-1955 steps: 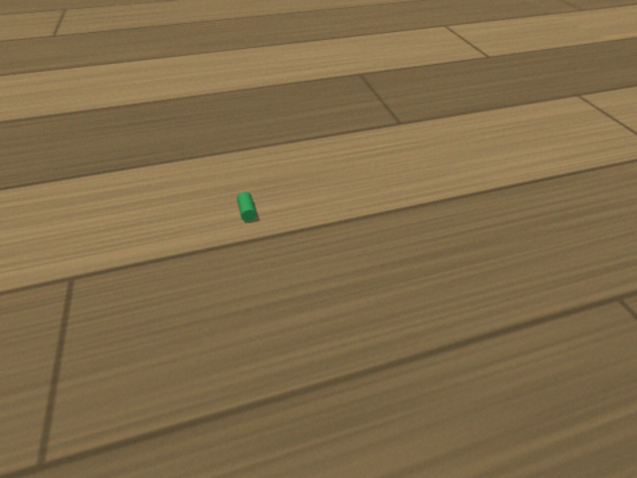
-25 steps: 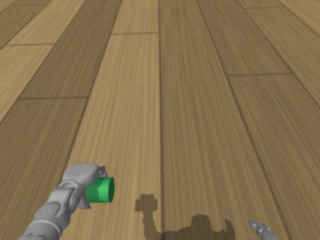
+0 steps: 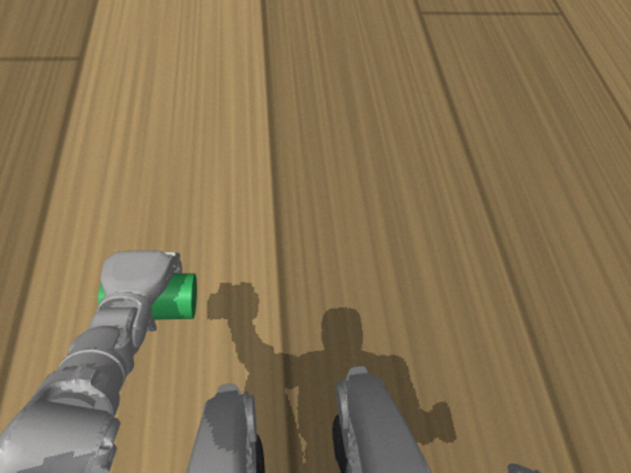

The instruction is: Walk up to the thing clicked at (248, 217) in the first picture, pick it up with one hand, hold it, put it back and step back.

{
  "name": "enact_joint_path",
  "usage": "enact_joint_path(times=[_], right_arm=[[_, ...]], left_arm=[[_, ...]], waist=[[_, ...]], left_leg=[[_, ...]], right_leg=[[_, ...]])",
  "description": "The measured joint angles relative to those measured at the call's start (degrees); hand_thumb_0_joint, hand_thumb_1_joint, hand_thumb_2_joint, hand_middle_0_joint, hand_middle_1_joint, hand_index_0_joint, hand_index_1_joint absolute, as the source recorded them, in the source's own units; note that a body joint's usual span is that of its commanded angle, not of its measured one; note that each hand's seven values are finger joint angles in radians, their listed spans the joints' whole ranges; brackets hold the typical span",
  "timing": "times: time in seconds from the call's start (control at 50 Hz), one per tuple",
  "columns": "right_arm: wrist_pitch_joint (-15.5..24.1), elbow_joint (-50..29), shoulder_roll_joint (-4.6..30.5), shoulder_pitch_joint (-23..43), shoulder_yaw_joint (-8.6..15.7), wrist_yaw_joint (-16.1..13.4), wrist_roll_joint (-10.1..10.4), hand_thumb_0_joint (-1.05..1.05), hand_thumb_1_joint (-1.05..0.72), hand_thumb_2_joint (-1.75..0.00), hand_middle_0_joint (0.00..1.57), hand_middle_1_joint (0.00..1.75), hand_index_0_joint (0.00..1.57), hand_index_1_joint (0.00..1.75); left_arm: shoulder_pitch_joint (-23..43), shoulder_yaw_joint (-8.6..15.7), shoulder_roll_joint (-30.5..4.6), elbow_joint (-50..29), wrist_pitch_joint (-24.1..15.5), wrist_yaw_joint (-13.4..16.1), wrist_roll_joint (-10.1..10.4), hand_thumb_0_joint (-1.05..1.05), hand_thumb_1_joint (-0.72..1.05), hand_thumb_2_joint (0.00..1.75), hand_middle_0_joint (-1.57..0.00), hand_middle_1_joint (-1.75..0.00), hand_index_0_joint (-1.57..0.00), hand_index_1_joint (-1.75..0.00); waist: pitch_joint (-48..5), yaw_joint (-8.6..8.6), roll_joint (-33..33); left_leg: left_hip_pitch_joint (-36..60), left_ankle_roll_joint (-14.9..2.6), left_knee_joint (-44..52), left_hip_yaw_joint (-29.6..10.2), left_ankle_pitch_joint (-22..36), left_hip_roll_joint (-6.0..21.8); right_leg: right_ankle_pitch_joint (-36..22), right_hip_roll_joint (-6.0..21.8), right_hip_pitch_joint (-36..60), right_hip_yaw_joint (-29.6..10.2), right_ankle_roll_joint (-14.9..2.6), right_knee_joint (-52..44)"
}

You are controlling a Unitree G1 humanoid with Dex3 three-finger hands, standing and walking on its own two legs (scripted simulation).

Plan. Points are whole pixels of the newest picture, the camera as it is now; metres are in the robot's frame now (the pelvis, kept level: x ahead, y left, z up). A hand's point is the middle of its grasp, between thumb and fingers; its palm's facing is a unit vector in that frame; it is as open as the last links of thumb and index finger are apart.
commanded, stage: crouch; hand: left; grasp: from above
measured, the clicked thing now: (151, 296) +0.40 +0.21 -0.15
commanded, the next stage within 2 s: lower in 1.20 s
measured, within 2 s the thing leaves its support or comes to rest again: neither
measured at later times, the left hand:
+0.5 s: hand (186, 314) +0.42 +0.20 -0.32, palm faces -0.47 +0.02 -0.88, open 9.8 cm
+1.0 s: hand (195, 316) +0.43 +0.20 -0.41, palm faces -0.49 +0.01 -0.87, open 9.8 cm
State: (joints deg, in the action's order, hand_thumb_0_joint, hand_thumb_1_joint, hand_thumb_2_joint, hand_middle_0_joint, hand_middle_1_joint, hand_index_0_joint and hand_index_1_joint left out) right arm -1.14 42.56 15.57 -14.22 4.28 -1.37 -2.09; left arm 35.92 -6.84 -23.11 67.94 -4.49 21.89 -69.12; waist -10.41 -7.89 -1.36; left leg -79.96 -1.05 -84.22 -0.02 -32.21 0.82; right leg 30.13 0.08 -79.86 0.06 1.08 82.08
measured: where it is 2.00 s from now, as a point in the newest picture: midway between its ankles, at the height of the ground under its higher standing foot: outside the picture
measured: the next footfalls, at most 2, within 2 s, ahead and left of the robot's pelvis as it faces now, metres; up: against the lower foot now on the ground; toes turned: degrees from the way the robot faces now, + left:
none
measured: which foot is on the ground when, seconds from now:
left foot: down 0.00-1.00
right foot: down 0.00-1.00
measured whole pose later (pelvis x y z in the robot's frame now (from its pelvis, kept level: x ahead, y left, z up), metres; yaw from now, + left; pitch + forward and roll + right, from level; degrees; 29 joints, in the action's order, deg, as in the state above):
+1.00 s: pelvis -0.02 -0.01 -0.22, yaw -3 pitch +38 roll -5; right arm 3.9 42.9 14.5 -9.9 0.1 7.3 -7.7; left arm 52.5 1.8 -32.4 81.6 -9.9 25.2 -73.5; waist -6.1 -14.0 -0.8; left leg -124.5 -0.6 -127.2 -3.5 -40.6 0.5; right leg 38.0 0.1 -123.2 2.8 0.6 123.3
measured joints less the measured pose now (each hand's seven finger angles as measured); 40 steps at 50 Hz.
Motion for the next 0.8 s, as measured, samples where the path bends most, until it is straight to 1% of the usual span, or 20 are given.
enact_joint_path(times=[0.06, 0.18, 0.26, 0.34, 0.44, 0.54, 0.66, 0.8], right_arm=[[0.5, 0.4, -0.8, -0.2, -0.5, 0.0, -0.4, 0.01, -0.9, -0.89, 0.2, 0.3, 0.2, 0.3], [2.0, 0.6, -1.9, 0.3, -1.7, 0.8, -1.3, 0.01, -0.9, -0.89, 0.2, 0.3, 0.2, 0.3], [3.1, 0.7, -2.1, 1.2, -2.4, 1.8, -1.8, 0.01, -0.9, -0.89, 0.2, 0.3, 0.2, 0.3], [4.1, 0.5, -2.0, 2.2, -3.0, 3.0, -2.5, 0.01, -0.9, -0.89, 0.2, 0.3, 0.2, 0.3], [4.9, 0.1, -1.8, 3.7, -3.5, 4.3, -3.4, 0.0, -0.9, -0.89, 0.2, 0.3, 0.2, 0.3], [5.5, -0.4, -1.4, 5.0, -3.7, 5.5, -4.4, 0.0, -0.91, -0.9, 0.2, 0.3, 0.2, 0.3], [5.7, -0.7, -0.9, 5.4, -3.4, 6.7, -5.1, 0.0, -0.91, -0.9, 0.2, 0.3, 0.2, 0.3], [5.4, -0.5, -1.1, 5.3, -3.6, 7.8, -5.4, 0.0, -0.91, -0.9, 0.2, 0.3, 0.2, 0.3]], left_arm=[[2.1, 0.9, -0.5, 1.2, 0.7, -0.1, 0.5, 0.0, 0.03, 0.47, -0.75, -0.48, -0.74, -0.49], [5.5, 2.3, -1.9, 3.7, 0.1, -1.3, 0.8, 0.0, 0.02, 0.49, -0.76, -0.47, -0.75, -0.48], [6.8, 2.8, -2.5, 4.6, -1.5, -1.6, 0.3, 0.0, 0.01, 0.5, -0.77, -0.46, -0.76, -0.47], [8.0, 3.6, -3.0, 5.5, -3.0, -0.6, -0.6, 0.0, 0.0, 0.51, -0.77, -0.46, -0.77, -0.47], [10.1, 4.9, -4.0, 7.7, -4.1, 1.9, -2.5, 0.0, -0.01, 0.53, -0.78, -0.46, -0.77, -0.47], [12.7, 6.3, -5.5, 10.3, -4.0, 3.6, -3.7, 0.0, -0.02, 0.54, -0.78, -0.46, -0.77, -0.47], [14.4, 7.4, -7.0, 11.6, -3.3, 4.2, -3.6, 0.0, -0.01, 0.54, -0.77, -0.46, -0.76, -0.47], [15.1, 7.8, -7.9, 11.5, -3.4, 3.0, -2.8, 0.0, 0.0, 0.53, -0.77, -0.45, -0.76, -0.46]], waist=[[-0.3, -0.97, -0.3], [-0.7, -2.33, -1.2], [-0.8, -2.8, -1.5], [-0.7, -3.11, -1.2], [-0.3, -3.62, -0.4], [0.5, -4.51, 0.2], [1.5, -5.18, 0.3], [3.2, -5.46, 0.3]], left_leg=[[-6.2, -0.12, -5.2, 0.0, -1.2, -0.1], [-17.0, -0.27, -14.1, -0.4, -2.8, -0.5], [-22.9, -0.16, -19.1, -0.8, -3.8, -0.8], [-27.4, 0.11, -23.3, -1.3, -4.8, -1.0], [-31.7, 0.49, -27.5, -2.2, -5.9, -0.9], [-34.9, 0.81, -31.0, -2.8, -6.9, -0.8], [-38.1, 0.93, -34.8, -3.2, -8.0, -0.7], [-40.6, 0.76, -38.5, -3.3, -8.7, -0.4]], right_leg=[[1.2, 0.1, -6.2, -0.1, 0.09, 5.2], [3.0, 0.4, -16.7, 0.2, 0.12, 14.0], [4.2, 0.8, -22.2, 0.6, 0.06, 19.0], [5.3, 0.9, -26.6, 1.0, -0.1, 23.1], [6.4, 0.8, -30.7, 1.8, -0.53, 27.1], [7.3, 0.7, -33.9, 2.3, -0.82, 30.4], [8.1, 0.5, -37.0, 2.6, -0.91, 33.9], [8.5, 0.2, -39.5, 2.7, -0.71, 37.2]])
